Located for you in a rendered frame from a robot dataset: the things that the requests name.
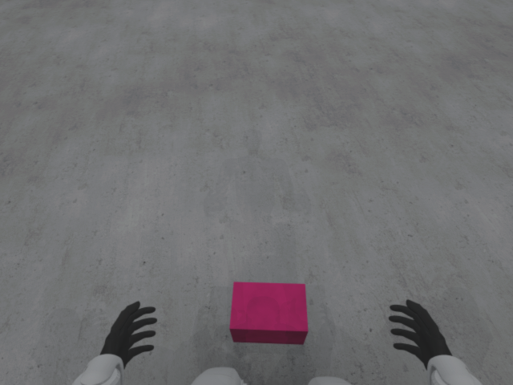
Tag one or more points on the robot left forearm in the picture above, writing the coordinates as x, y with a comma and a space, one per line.
104, 369

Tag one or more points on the robot right forearm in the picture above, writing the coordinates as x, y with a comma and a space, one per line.
448, 370

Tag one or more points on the carton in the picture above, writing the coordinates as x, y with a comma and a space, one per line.
269, 313

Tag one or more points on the right robot hand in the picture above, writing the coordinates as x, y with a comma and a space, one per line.
427, 336

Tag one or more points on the left robot hand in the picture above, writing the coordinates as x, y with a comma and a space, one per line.
120, 339

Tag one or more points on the robot left thigh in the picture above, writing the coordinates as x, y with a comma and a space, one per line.
219, 376

